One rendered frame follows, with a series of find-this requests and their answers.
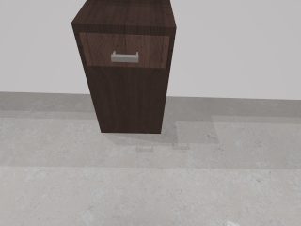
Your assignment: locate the cabinet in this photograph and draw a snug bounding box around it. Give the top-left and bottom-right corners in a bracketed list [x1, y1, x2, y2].
[71, 0, 177, 134]

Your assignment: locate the handle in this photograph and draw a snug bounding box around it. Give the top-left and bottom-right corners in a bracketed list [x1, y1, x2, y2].
[111, 51, 139, 63]

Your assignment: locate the drawer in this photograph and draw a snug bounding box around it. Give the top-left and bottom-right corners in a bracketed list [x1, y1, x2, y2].
[79, 32, 170, 69]

